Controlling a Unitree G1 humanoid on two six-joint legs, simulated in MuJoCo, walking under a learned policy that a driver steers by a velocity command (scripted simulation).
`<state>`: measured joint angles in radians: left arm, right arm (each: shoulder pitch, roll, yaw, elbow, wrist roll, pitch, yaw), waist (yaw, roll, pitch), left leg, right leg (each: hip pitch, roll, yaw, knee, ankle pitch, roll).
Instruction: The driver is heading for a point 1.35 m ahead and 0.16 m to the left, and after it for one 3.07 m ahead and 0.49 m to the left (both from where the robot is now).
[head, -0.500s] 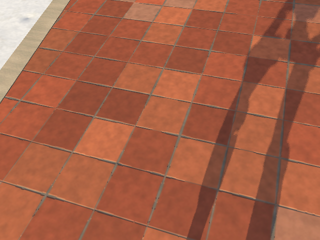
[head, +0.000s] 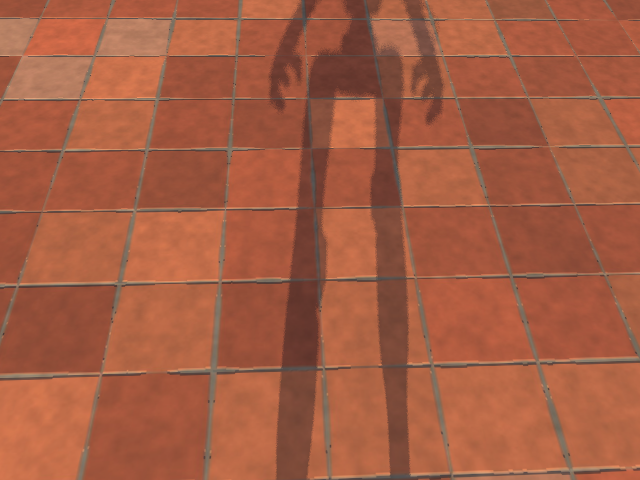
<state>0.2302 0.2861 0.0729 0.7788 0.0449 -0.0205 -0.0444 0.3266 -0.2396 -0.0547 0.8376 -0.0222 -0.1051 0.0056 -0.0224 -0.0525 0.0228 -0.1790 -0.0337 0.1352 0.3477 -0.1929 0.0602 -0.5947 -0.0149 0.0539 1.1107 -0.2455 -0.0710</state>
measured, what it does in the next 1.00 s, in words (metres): walks ahead: right foot, then left foot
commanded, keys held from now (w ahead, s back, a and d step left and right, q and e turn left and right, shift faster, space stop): w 1.00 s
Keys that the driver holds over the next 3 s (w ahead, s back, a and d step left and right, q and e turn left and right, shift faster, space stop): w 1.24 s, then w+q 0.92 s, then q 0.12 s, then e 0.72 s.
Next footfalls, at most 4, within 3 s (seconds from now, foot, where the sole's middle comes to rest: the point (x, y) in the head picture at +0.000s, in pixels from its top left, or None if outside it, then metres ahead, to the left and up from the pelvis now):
0.26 right None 0.29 -0.12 -0.78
0.80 left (292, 424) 0.60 0.05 -0.78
1.36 right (371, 308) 0.90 -0.14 -0.78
1.90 left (283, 234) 1.14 0.08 -0.78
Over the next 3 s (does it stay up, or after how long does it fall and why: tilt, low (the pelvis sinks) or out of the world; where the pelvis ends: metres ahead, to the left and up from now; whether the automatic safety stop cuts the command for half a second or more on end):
stays up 1.30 0.11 0.00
